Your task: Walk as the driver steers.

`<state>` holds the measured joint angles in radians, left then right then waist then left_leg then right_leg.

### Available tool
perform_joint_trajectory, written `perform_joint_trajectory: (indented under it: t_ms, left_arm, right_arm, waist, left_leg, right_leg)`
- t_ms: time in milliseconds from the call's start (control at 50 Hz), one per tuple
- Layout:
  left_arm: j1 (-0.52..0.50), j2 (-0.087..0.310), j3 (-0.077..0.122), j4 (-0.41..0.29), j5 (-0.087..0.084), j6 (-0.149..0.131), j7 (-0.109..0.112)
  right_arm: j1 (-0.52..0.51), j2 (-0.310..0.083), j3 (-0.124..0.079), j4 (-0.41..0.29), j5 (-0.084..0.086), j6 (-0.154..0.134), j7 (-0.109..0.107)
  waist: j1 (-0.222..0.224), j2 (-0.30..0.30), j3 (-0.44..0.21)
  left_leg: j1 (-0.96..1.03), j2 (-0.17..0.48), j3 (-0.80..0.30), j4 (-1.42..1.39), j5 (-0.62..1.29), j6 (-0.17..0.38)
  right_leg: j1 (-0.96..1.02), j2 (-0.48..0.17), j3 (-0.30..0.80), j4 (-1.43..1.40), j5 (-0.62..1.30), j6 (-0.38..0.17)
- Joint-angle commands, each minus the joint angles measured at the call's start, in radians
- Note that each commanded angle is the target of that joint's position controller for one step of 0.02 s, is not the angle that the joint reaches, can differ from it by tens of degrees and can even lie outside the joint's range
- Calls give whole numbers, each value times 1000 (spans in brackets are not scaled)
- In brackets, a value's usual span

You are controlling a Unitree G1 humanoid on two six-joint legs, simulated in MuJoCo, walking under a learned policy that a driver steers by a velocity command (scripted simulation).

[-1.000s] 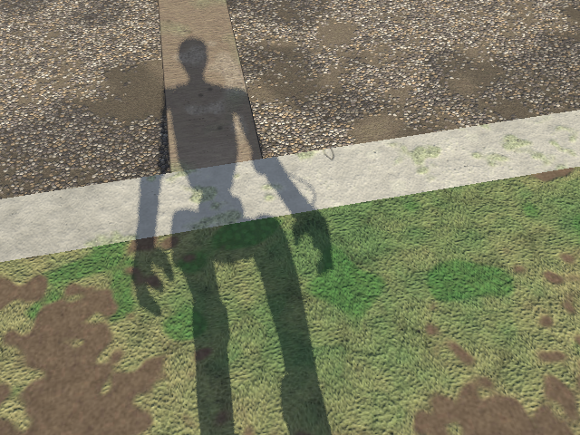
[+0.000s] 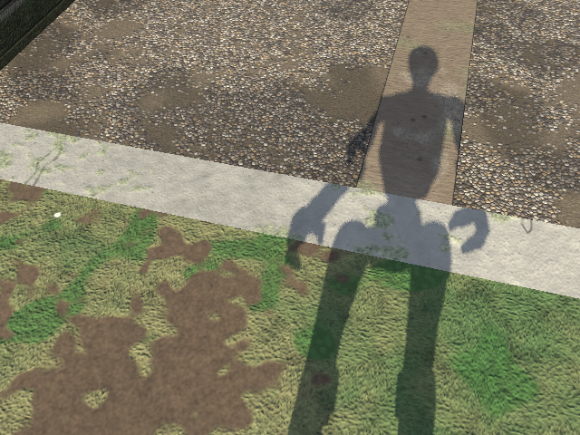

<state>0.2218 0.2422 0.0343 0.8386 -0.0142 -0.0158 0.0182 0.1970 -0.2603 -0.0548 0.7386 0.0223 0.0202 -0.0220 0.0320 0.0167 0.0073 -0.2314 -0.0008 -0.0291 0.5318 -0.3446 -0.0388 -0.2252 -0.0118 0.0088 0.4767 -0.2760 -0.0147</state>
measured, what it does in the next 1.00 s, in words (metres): walks ahead: left foot, then right foot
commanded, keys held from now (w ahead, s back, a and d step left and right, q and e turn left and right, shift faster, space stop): w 0.98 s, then w+e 0.02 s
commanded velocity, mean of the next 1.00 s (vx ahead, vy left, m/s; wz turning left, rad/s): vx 0.43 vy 0.00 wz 0.03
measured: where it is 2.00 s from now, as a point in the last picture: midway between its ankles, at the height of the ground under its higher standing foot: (369, 264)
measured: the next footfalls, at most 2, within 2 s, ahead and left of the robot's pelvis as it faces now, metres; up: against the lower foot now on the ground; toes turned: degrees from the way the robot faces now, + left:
left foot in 0.02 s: +0.01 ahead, +0.13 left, +0.00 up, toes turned -2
right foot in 0.42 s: +0.30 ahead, -0.14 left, +0.00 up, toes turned -2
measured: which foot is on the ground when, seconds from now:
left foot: up 0.00-0.00, down 0.02-0.44, up 0.46-0.98, down 1.00-1.00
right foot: down 0.00-0.04, up 0.06-0.40, down 0.42-1.00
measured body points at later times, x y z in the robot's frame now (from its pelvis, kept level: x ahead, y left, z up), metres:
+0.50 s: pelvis +0.18 -0.05 -0.02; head +0.21 -0.06 +0.43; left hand +0.37 +0.21 -0.10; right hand +0.18 -0.33 -0.15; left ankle +0.00 +0.11 -0.67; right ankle +0.26 -0.14 -0.74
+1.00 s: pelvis +0.44 -0.02 -0.02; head +0.48 -0.02 +0.43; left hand +0.42 +0.26 -0.15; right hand +0.68 -0.25 -0.09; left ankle +0.58 +0.08 -0.74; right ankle +0.26 -0.14 -0.74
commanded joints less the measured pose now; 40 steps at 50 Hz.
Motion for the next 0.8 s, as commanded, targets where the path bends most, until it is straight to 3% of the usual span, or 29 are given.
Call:
perform_joint_trajectory:
  t_ms: [20, 40, 60, 80, 100, 140, 180, 260, 320, 380, 400, 420, 440, 460, 480, 500, 520, 540, 560, 620, 680, 800]
  left_arm:
    - [-1, 158, 31, -45, -2, -25, -7]
    - [-56, 79, 10, -75, 12, -44, -16]
    - [-114, 74, 9, -126, 4, -68, -16]
    - [-187, 154, 31, -147, -11, -80, -16]
    - [-164, 177, 44, -142, -25, -84, -22]
    - [-123, 160, 43, -120, -21, -86, -35]
    - [-143, 129, 36, -122, -7, -91, -49]
    - [-210, 75, 10, -145, 0, -94, -69]
    - [-241, 108, 13, -172, -11, -86, -73]
    - [-187, 156, 29, -171, -12, -85, -70]
    - [-113, 177, 42, -154, -9, -83, -63]
    - [28, 212, 63, -114, -10, -80, -54]
    - [198, 280, 82, -88, 0, -77, -42]
    - [252, 364, 92, -72, 20, -78, -53]
    - [209, 265, 66, -82, 7, -86, -57]
    - [140, 222, 53, -92, 5, -87, -55]
    - [77, 204, 47, -105, 11, -85, -55]
    - [34, 184, 42, -112, 20, -84, -58]
    - [7, 164, 36, -117, 30, -87, -57]
    - [11, 160, 38, -101, 19, -105, -55]
    - [49, 175, 43, -78, 14, -105, -43]
    - [142, 201, 46, -39, 1, -82, -27]
  right_arm:
    - [64, -110, -30, -41, 4, -39, -5]
    - [167, -168, -44, -15, -7, -47, -10]
    - [235, -251, -70, 15, -11, -53, 5]
    - [251, -213, -62, 11, -19, -71, 12]
    - [227, -171, -49, 11, -26, -86, 12]
    - [175, -139, -39, -3, -9, -99, 14]
    - [156, -126, -33, -10, -13, -96, 15]
    - [168, -160, -43, -9, -6, -93, 14]
    - [203, -193, -52, 4, 2, -98, 17]
    - [185, -208, -55, 11, 4, -94, 16]
    - [178, -206, -53, 11, 0, -90, 15]
    - [191, -178, -42, 13, -6, -87, 13]
    - [209, -122, -17, -9, -28, -85, 10]
    - [327, -7, 12, -36, -3, -104, 9]
    - [271, -119, -11, -18, 21, -118, 12]
    - [183, -167, -24, -37, 37, -123, 18]
    - [135, -160, -20, -43, 23, -124, 15]
    - [115, -148, -23, -42, 3, -122, 14]
    - [133, -138, -25, -33, 0, -113, 15]
    - [146, -105, -21, -21, -5, -87, 15]
    - [46, -99, -19, -54, -19, -87, 10]
    - [-148, -58, 0, -103, -11, -115, 36]
  waist:
    - [-51, -146, -19]
    - [-87, -1, -66]
    - [-107, 222, -38]
    - [-149, 198, 55]
    - [-117, 165, 88]
    - [-87, 135, 101]
    - [-80, 104, 93]
    - [-98, 103, 74]
    - [-98, 115, 89]
    - [-43, 114, 79]
    - [2, 106, 32]
    - [65, 79, -58]
    - [125, -48, -207]
    - [51, -374, -332]
    - [71, -263, -258]
    - [56, -190, -129]
    - [30, -93, -73]
    - [3, -73, -36]
    - [-26, -97, -32]
    - [-51, -95, -13]
    - [-32, -60, 37]
    - [45, -55, 73]
  left_leg:
    - [233, 23, -12, -163, 73, 88]
    - [378, 157, -189, -166, 61, 149]
    - [358, 307, -436, -268, -61, 265]
    - [341, 370, -552, -340, -92, 338]
    - [336, 358, -517, -345, -106, 330]
    - [347, 303, -413, -377, -75, 291]
    - [299, 254, -299, -405, 92, 265]
    - [159, 180, -122, -404, 230, 236]
    - [124, 226, -134, -404, 203, 228]
    - [165, 257, -128, -339, 315, 196]
    - [164, 232, -94, -234, 471, 174]
    - [121, 181, -42, -41, 591, 146]
    - [-52, 119, 10, 291, 405, 103]
    - [-366, -59, -19, 636, -194, 47]
    - [-474, -17, -125, 764, -210, 57]
    - [-535, 38, -95, 782, -126, 78]
    - [-499, 88, -68, 742, -36, 87]
    - [-464, 118, -64, 685, 27, 87]
    - [-408, 143, -69, 656, 72, 89]
    - [-384, 153, -50, 590, 131, 67]
    - [-487, 161, -46, 456, 251, 35]
    - [-457, 114, 14, 122, 471, 28]
  right_leg:
    - [-138, -160, 218, -135, -176, -123]
    - [-289, -68, 84, 70, -151, -60]
    - [-435, 35, -64, 246, -224, -11]
    - [-563, -8, -5, 417, -323, -3]
    - [-620, -45, 27, 520, -290, -18]
    - [-668, -86, 33, 548, -142, -35]
    - [-615, -94, 8, 489, -27, -23]
    - [-394, -49, -50, 223, 165, 17]
    - [-302, -32, -41, 135, 210, 6]
    - [-216, -17, -41, 80, 188, -37]
    - [-112, 10, -62, 65, 174, -57]
    - [73, 24, -72, 63, 163, -83]
    - [337, -150, 129, 60, 102, -144]
    - [556, -370, 676, -150, -241, -292]
    - [492, -367, 771, -254, -368, -268]
    - [384, -350, 620, -243, -312, -229]
    - [264, -310, 499, -242, -174, -209]
    - [170, -265, 409, -255, -68, -201]
    - [109, -231, 341, -280, -9, -196]
    - [42, -206, 241, -345, 88, -224]
    - [70, -206, 188, -381, 160, -234]
    - [137, -176, 71, -371, 248, -193]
